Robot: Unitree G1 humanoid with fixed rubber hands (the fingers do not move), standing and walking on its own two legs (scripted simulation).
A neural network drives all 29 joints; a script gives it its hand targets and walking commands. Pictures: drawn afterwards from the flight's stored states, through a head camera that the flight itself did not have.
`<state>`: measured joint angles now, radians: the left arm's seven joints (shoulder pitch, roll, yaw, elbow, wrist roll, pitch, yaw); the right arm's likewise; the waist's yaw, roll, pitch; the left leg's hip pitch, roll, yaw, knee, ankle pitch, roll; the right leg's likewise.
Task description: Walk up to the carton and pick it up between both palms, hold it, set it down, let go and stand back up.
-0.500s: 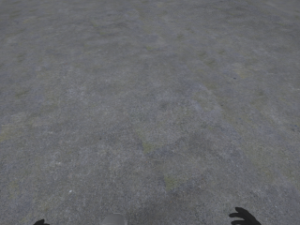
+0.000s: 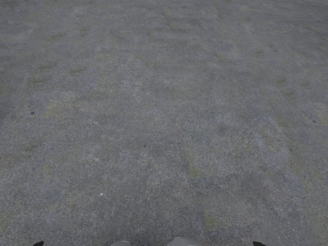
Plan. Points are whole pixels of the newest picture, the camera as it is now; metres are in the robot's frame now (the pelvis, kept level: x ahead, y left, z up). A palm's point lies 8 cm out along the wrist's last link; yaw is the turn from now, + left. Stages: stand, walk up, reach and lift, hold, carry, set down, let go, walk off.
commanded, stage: walk up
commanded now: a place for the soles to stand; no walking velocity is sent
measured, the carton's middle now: out of the picture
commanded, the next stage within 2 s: none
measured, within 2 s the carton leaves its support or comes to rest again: neither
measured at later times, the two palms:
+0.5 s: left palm out of the picture +0.09 +0.39 -0.12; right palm (191, 149) +0.41 -0.13 -0.08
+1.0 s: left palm out of the picture +0.21 +0.41 -0.08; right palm (168, 106) +0.62 -0.07 -0.10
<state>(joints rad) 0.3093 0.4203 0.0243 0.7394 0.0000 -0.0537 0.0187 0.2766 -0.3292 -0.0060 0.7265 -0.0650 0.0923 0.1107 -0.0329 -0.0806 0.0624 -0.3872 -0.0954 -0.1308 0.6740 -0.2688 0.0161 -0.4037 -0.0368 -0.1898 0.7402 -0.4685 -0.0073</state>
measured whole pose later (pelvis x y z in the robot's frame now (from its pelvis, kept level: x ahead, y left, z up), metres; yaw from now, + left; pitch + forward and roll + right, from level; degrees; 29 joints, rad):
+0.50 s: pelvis +0.15 +0.08 -0.02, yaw +20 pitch -5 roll -2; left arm 0.35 0.42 0.05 0.74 0.00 -0.03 -0.01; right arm 0.11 -0.39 -0.01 0.73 -0.06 0.06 0.13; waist 0.06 -0.02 0.08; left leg -0.41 0.07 0.00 0.86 -0.38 -0.01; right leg -0.01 -0.24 -0.41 0.84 -0.54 0.04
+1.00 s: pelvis +0.36 +0.12 -0.01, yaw +43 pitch -7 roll +0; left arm 0.32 0.41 0.05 0.70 0.00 -0.08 0.00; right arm 0.30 -0.44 -0.01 0.73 -0.03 0.07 0.07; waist -0.01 0.02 0.13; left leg -0.43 0.04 -0.10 1.15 -0.33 -0.01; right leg -0.16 -0.12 -0.33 0.72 -0.43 -0.04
